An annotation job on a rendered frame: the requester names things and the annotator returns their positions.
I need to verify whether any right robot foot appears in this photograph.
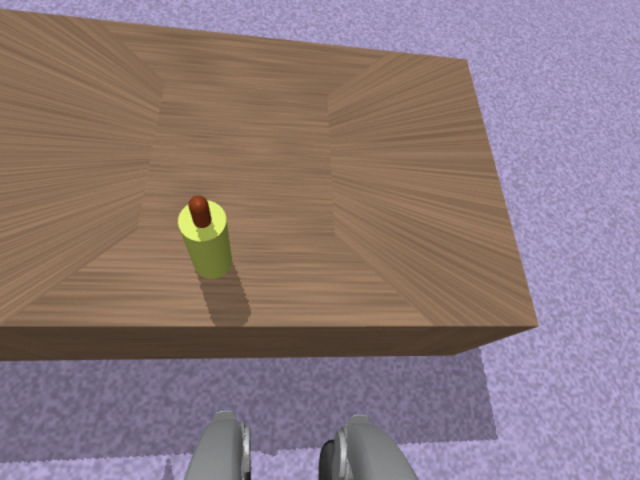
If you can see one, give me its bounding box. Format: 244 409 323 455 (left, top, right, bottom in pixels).
319 440 335 480

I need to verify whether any bottle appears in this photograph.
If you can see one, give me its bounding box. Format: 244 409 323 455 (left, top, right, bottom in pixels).
178 196 232 279

